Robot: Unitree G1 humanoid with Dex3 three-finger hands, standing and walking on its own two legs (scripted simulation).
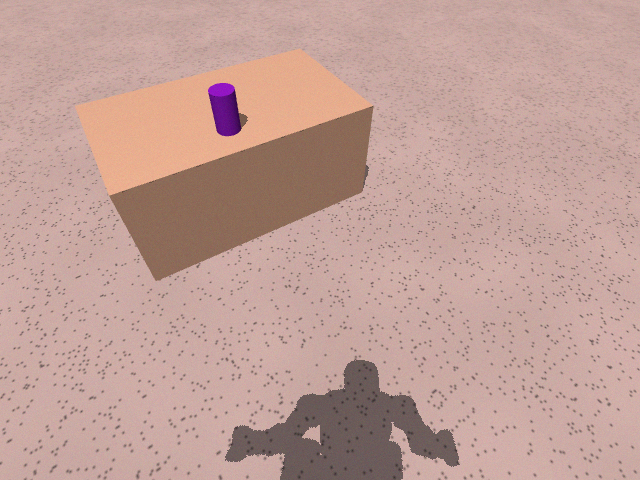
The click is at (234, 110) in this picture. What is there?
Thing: squat round
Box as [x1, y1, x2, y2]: [208, 83, 240, 135]
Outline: 214,84 209,87 208,92 217,132 222,135 235,134 240,130 240,124 234,88 232,85 227,83
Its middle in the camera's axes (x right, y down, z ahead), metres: -0.33 -0.43 +1.32
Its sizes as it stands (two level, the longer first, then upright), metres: 0.086 0.086 0.150
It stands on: a support 0.45 m high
